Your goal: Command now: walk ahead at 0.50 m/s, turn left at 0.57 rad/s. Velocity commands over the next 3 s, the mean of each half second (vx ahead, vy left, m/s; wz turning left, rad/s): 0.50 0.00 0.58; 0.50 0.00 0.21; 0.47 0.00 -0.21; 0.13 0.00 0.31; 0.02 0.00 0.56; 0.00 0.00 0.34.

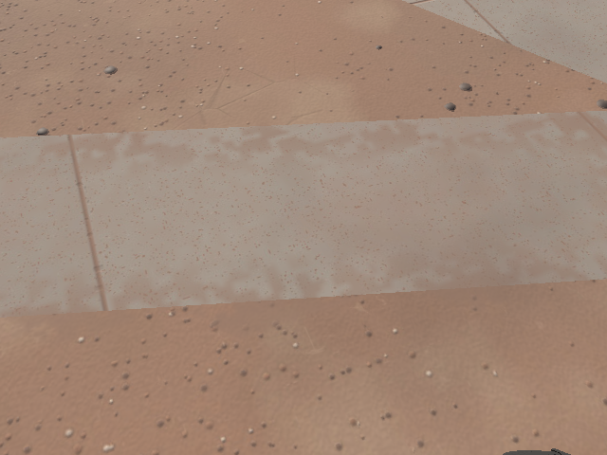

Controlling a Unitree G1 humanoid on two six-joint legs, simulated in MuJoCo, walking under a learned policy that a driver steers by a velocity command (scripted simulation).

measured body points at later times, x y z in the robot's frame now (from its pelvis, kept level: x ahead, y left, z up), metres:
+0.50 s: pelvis +0.27 +0.02 +0.01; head +0.30 +0.04 +0.46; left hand +0.44 +0.29 -0.07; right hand +0.30 -0.27 -0.11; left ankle +0.11 +0.06 -0.72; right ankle +0.45 -0.07 -0.69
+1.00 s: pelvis +0.52 +0.09 +0.02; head +0.54 +0.10 +0.47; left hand +0.38 +0.31 -0.12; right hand +0.80 -0.03 -0.08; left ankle +0.59 +0.24 -0.70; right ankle +0.46 -0.05 -0.72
